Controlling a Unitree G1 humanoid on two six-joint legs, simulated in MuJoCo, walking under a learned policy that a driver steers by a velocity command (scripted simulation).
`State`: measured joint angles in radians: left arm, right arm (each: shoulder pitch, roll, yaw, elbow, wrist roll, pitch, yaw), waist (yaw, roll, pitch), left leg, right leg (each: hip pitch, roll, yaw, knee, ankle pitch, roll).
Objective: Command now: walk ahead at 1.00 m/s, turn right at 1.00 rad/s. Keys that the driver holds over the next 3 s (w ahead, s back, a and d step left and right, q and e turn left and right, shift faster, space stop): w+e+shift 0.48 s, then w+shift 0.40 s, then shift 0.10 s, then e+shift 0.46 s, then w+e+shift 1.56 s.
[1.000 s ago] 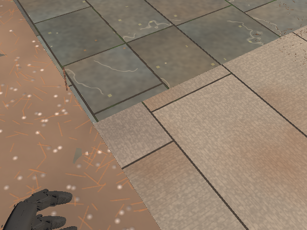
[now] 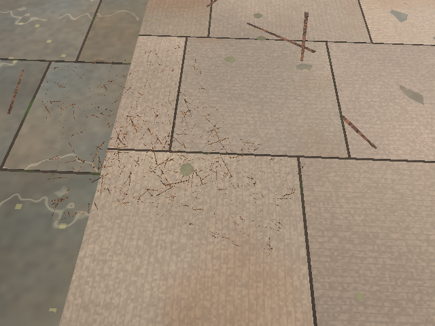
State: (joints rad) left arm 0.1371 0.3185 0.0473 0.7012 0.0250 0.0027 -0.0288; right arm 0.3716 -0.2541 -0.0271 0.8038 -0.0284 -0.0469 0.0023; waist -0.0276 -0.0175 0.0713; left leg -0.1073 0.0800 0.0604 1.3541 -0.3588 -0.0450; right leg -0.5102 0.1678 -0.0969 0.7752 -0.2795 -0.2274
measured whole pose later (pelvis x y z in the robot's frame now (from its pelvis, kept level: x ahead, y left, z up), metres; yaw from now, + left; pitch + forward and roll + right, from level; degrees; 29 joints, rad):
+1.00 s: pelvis +0.85 -0.24 +0.05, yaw -40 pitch +1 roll -1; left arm 0.41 0.29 0.04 0.91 0.01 -0.08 0.00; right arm 0.18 -0.28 -0.01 0.72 -0.04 -0.05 0.03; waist 0.02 0.03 0.05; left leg -0.64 0.13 0.00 1.02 -0.26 0.00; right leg -0.07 0.15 -0.01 0.33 -0.27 -0.13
